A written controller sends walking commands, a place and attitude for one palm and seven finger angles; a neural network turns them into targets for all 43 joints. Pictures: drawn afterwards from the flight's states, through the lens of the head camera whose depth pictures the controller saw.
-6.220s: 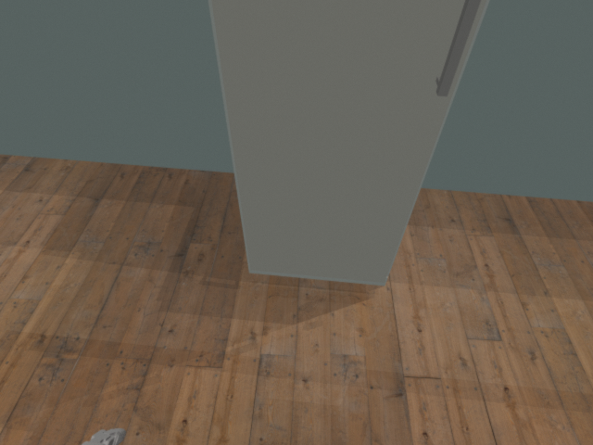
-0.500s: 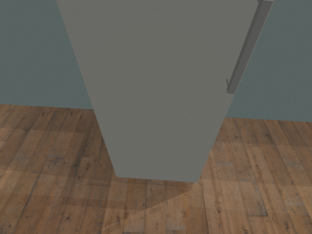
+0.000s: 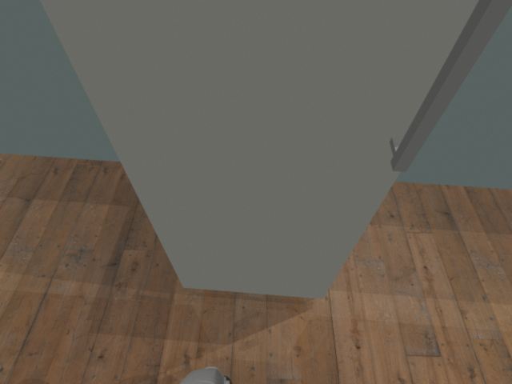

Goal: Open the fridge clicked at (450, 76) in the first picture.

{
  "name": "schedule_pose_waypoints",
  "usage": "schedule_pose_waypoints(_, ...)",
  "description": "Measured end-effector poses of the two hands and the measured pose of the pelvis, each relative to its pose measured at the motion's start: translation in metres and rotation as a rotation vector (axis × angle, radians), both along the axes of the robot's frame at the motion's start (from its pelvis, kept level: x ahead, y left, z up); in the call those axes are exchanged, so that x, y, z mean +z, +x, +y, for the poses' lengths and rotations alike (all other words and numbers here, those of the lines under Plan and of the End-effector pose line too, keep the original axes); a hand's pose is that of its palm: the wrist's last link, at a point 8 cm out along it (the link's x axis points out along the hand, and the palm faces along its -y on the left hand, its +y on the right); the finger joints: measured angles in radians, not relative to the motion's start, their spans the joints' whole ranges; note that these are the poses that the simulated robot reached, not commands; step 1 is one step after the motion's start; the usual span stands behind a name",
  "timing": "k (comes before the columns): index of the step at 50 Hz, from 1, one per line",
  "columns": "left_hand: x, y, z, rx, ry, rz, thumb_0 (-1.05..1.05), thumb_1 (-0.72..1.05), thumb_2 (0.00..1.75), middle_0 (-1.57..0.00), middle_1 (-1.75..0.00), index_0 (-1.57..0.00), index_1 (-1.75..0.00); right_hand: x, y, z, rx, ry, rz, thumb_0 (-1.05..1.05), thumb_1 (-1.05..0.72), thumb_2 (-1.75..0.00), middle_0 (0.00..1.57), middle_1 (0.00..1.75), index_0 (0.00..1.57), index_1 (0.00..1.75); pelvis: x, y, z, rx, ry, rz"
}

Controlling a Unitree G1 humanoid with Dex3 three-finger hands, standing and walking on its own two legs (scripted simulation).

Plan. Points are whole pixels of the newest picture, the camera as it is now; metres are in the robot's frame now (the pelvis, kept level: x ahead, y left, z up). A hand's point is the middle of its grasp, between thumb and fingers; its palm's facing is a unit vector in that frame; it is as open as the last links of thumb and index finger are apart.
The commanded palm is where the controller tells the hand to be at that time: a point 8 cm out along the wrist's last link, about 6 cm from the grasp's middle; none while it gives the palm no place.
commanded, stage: come to a stop and stand still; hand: right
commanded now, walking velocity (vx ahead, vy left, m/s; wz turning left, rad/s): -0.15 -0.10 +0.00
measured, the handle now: (433, 88) +0.44 -0.17 +0.24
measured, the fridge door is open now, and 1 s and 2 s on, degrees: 0 0 0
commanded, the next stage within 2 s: look again from close up in 1.62 s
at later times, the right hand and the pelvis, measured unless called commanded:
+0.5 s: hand out of the picture +0.00 -0.20 -0.17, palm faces +0.08 +0.98 -0.21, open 7.3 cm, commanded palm none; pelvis -0.03 -0.02 +0.01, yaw +0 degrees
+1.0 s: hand out of the picture -0.03 -0.20 -0.16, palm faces -0.02 +0.97 -0.23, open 7.3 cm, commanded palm none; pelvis -0.05 -0.02 +0.01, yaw +1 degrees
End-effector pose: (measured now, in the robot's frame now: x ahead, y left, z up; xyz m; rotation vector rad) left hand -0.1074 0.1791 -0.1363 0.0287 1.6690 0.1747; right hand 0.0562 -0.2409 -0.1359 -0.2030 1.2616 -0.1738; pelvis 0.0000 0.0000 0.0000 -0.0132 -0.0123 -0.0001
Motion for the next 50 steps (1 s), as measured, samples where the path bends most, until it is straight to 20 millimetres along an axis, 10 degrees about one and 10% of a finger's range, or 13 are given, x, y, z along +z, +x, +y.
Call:
schedule_pose_waypoints(11,-0.003,0.119,0.043,-0.085,0.109,-0.317,0.01,0.91,0.90,-0.20,-0.30,-0.20,-0.29,-0.005,0.008,0.010,-0.001,0.043,-0.066,0.00,-0.92,-0.90,0.19,0.30,0.20,0.30,-0.001,-0.016,-0.006,-0.014,-0.001,0.002)
schedule_pose_waypoints(17,0.012,0.142,0.029,-0.134,0.138,-0.443,0.00,0.91,0.90,-0.20,-0.30,-0.20,-0.29,-0.011,-0.013,-0.006,-0.045,0.073,-0.051,0.00,-0.93,-0.90,0.20,0.30,0.21,0.30,0.000,-0.022,-0.019,-0.005,0.005,-0.014)
schedule_pose_waypoints(34,0.005,0.114,0.037,-0.113,0.085,-0.424,0.00,0.93,0.90,-0.20,-0.30,-0.20,-0.30,0.004,-0.117,0.009,-0.033,0.043,0.137,0.00,-0.91,-0.90,0.19,0.30,0.20,0.30,0.009,-0.041,-0.015,0.011,0.015,-0.013)
schedule_pose_waypoints(50,-0.002,0.041,0.016,-0.089,0.038,-0.286,0.01,0.91,0.90,-0.20,-0.30,-0.20,-0.30,0.010,-0.089,-0.012,0.024,0.017,0.049,0.00,-0.91,-0.90,0.20,0.30,0.20,0.30,0.009,-0.049,-0.021,0.018,0.002,-0.005)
